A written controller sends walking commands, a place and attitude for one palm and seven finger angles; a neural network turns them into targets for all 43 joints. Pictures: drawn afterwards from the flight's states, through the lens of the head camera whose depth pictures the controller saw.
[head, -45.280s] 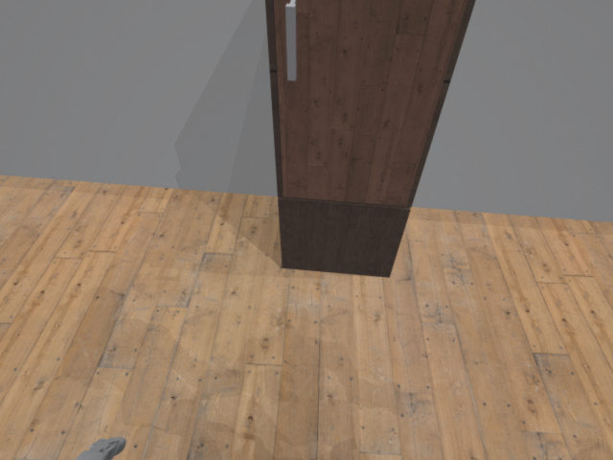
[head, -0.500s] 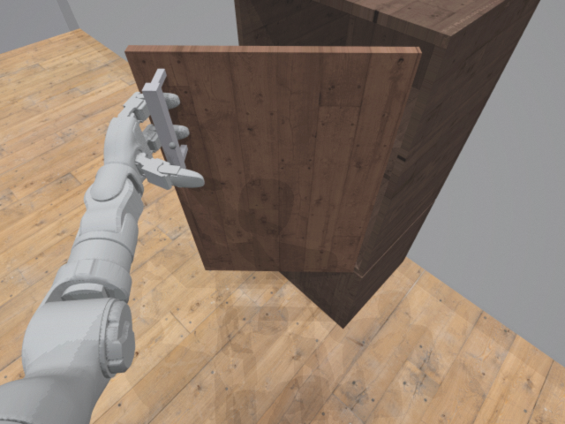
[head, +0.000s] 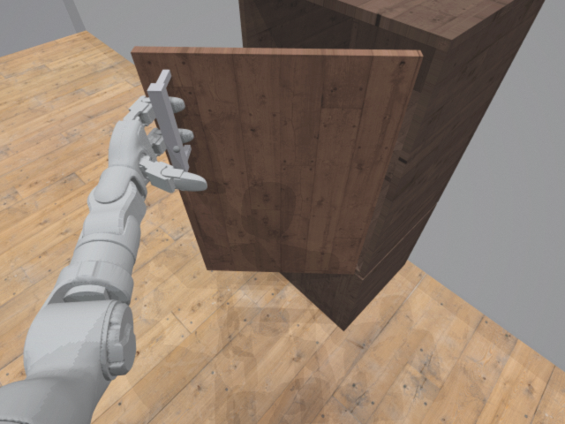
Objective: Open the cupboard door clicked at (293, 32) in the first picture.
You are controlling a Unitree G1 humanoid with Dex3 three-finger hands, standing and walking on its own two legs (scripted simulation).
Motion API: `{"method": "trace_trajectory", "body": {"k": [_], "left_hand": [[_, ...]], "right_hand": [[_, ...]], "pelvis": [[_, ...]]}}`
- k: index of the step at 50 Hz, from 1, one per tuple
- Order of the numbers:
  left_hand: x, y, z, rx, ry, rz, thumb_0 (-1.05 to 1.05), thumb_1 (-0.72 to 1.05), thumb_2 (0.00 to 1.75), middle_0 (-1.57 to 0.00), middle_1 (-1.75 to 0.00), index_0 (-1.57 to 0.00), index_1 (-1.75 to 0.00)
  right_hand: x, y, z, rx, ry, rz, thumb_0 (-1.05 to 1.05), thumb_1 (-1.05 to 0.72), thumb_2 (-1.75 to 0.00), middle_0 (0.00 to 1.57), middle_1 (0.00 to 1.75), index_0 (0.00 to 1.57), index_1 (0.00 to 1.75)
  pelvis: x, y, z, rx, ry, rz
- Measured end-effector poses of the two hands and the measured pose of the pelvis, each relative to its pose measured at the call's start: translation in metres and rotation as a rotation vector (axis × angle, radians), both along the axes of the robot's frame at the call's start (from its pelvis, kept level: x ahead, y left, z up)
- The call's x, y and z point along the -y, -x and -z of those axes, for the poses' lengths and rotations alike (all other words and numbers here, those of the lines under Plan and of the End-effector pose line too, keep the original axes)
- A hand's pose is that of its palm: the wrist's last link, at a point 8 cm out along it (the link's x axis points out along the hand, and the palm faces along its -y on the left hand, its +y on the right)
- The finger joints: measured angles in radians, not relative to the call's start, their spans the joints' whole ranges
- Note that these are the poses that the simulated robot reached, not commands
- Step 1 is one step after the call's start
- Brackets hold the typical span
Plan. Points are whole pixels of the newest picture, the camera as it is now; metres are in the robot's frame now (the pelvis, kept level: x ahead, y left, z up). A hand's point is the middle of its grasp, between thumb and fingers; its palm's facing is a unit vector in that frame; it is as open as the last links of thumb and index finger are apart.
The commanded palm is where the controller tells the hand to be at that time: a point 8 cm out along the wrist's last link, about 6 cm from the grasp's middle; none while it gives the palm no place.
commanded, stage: close the thumb around the handle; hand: left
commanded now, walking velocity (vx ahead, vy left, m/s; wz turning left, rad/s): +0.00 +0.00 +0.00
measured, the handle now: (174, 125) +0.51 +0.16 +0.16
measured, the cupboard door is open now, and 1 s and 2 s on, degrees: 44 45 84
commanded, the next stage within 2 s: pull the door open along its arc in 0.76 s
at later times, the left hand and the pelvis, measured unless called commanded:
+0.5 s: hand (181, 149) +0.45 +0.14 +0.16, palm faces +0.00 -1.00 +0.01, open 8.8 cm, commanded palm +0.42 +0.18 +0.16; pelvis +0.00 +0.00 +0.00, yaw -1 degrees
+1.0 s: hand (180, 150) +0.45 +0.14 +0.16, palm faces -0.01 -1.00 +0.01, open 5.6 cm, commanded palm +0.41 +0.19 +0.16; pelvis +0.00 +0.00 +0.00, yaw +0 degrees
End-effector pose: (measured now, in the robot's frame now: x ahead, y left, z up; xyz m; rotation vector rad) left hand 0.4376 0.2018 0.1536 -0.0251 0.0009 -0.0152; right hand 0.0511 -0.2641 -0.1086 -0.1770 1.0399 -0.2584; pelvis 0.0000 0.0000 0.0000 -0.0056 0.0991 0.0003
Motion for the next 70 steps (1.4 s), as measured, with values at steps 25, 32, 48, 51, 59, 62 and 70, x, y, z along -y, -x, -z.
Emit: {"method": "trace_trajectory", "body": {"k": [25,32,48,51,59,62,70], "left_hand": [[0.01,0.008,-0.006,0.03,-0.012,-0.017,0.0,0.26,0.63,-0.34,-1.28,-0.34,-1.28],[0.01,0.013,-0.006,0.026,-0.02,-0.026,0.0,0.63,0.78,-0.35,-1.32,-0.34,-1.31],[0.009,0.009,-0.006,0.023,-0.017,-0.01,0.01,0.75,0.84,-0.37,-1.34,-0.36,-1.34],[0.009,0.011,-0.006,0.027,-0.017,-0.007,0.01,0.75,0.83,-0.36,-1.34,-0.36,-1.33],[0.01,0.031,-0.004,0.057,-0.013,0.013,0.01,0.76,0.8,-0.35,-1.35,-0.33,-1.31],[0.012,0.046,-0.003,0.073,-0.013,0.026,0.0,0.75,0.79,-0.36,-1.35,-0.32,-1.3],[0.029,0.111,-0.002,0.099,0.001,0.057,0.0,0.72,0.75,-0.38,-1.34,-0.29,-1.29]], "right_hand": [[-0.011,-0.006,0.002,0.032,-0.038,0.001,0.01,-0.9,-0.9,0.2,0.3,0.2,0.3],[-0.009,-0.018,-0.001,0.063,-0.034,-0.021,0.01,-0.9,-0.9,0.2,0.3,0.2,0.3],[-0.003,-0.008,0.0,0.045,-0.02,-0.019,0.01,-0.9,-0.9,0.2,0.3,0.2,0.3],[-0.003,-0.004,-0.001,0.049,-0.026,-0.001,0.01,-0.9,-0.9,0.2,0.3,0.2,0.3],[-0.004,-0.015,-0.005,0.091,-0.046,0.018,0.02,-0.9,-0.9,0.2,0.3,0.2,0.3],[-0.006,-0.03,-0.009,0.136,-0.055,0.01,0.02,-0.9,-0.9,0.2,0.3,0.2,0.3],[-0.015,-0.096,-0.035,0.347,-0.083,-0.043,0.02,-0.9,-0.9,0.2,0.3,0.19,0.3]], "pelvis": [[-0.003,-0.002,-0.001,0.015,-0.003,0.012],[-0.001,0.001,-0.001,0.024,-0.003,0.002],[0.002,0.005,-0.001,0.015,-0.005,0.003],[0.001,0.003,-0.001,0.017,-0.006,0.012],[0.002,-0.005,-0.004,0.039,-0.007,0.033],[0.002,-0.008,-0.005,0.051,-0.008,0.038],[0.003,-0.015,-0.006,0.084,-0.01,0.048]]}}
